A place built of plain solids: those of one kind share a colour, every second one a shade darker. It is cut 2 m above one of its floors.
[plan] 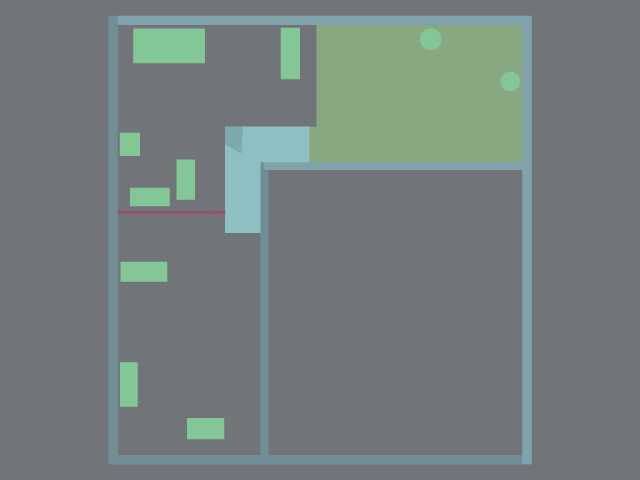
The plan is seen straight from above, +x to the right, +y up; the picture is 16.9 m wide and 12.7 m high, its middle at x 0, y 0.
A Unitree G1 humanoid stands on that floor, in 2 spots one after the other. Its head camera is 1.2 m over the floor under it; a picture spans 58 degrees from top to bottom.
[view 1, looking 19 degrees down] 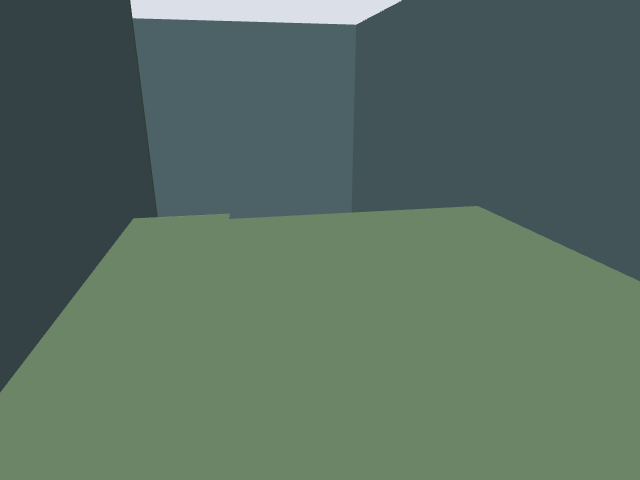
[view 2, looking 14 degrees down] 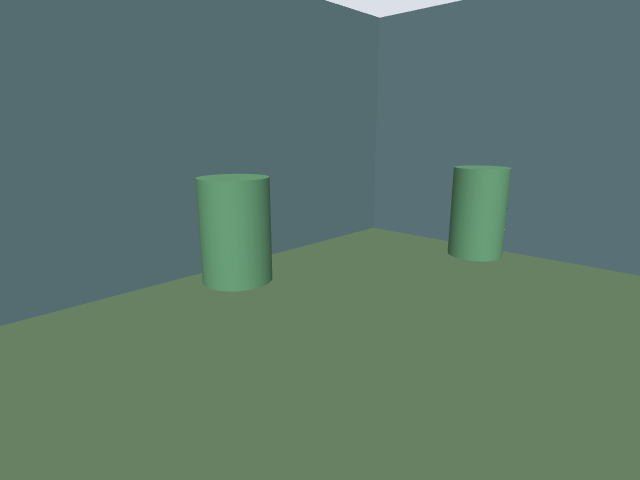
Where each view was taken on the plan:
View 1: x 4.13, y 3.09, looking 169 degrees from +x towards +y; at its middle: floor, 3.69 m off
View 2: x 0.88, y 2.46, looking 43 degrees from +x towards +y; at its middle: wall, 4.88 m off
